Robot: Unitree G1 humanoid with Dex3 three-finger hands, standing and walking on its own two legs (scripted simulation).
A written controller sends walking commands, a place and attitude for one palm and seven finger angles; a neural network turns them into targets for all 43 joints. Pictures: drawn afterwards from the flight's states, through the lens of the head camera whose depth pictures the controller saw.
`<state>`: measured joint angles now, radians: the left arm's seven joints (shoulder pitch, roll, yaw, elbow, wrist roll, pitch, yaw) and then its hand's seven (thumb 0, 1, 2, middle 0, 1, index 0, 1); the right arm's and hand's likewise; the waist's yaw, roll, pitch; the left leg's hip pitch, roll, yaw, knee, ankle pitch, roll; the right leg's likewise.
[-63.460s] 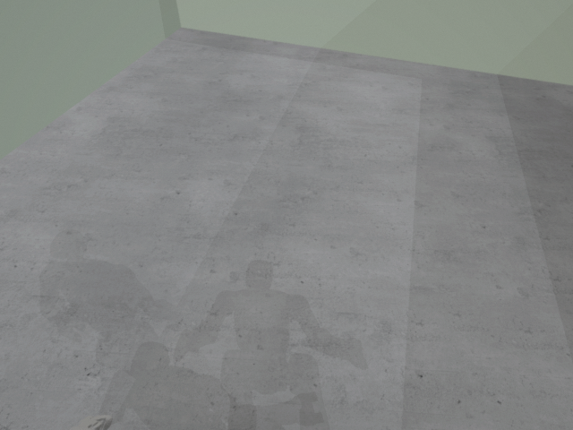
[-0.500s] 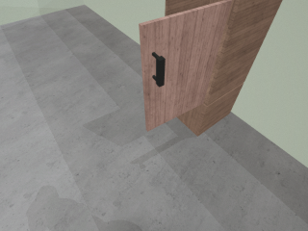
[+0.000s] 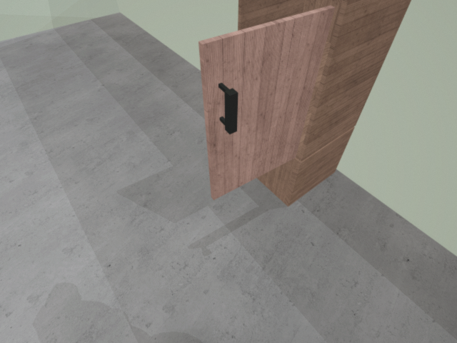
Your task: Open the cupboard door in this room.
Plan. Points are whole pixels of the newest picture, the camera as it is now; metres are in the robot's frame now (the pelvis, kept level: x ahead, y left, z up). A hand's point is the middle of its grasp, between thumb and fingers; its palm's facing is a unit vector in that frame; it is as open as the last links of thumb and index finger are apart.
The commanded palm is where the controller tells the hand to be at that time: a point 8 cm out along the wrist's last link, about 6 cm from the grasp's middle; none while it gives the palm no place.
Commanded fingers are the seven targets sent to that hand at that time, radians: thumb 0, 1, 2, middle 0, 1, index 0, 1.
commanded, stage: look to check the result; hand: left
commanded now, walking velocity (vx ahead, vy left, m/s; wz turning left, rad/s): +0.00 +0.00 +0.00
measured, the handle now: (226, 108) +0.66 +0.04 +0.03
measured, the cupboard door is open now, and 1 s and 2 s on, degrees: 85 85 85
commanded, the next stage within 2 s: stand and wait in 0.46 s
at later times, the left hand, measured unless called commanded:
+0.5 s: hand out of the picture +0.05 +0.21 -0.16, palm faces +0.01 -0.96 -0.28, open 7.4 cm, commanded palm none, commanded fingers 0.00 0.90 0.90 -0.20 -0.30 -0.20 -0.30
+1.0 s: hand out of the picture +0.09 +0.23 -0.15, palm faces -0.03 -0.94 -0.33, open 7.4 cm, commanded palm none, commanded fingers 0.00 0.90 0.90 -0.20 -0.30 -0.20 -0.30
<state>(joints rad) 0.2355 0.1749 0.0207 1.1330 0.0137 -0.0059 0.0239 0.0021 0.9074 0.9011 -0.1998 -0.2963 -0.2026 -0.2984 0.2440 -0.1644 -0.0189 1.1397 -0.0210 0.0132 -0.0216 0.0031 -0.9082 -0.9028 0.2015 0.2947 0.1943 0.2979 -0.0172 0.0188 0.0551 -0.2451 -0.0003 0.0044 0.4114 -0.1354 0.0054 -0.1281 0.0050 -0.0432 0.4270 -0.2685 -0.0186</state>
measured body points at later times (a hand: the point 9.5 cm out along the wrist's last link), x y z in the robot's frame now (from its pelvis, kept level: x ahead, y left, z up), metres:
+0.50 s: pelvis +0.01 -0.01 +0.00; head +0.03 -0.02 +0.45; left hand +0.05 +0.26 -0.14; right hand +0.07 -0.27 -0.15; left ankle +0.06 +0.12 -0.74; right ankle -0.02 -0.11 -0.74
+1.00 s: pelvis +0.02 -0.01 +0.01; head +0.04 -0.02 +0.46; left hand +0.09 +0.28 -0.13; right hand +0.08 -0.29 -0.14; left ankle +0.06 +0.12 -0.74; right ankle -0.02 -0.11 -0.74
